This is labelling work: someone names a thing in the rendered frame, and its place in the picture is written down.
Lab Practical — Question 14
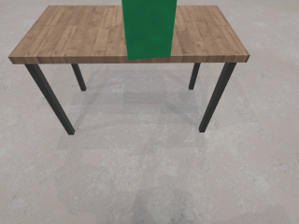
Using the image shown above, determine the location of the table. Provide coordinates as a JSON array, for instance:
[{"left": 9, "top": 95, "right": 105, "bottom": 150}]
[{"left": 8, "top": 5, "right": 250, "bottom": 135}]

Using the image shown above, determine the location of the carton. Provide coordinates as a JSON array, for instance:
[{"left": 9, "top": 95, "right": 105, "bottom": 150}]
[{"left": 121, "top": 0, "right": 178, "bottom": 60}]

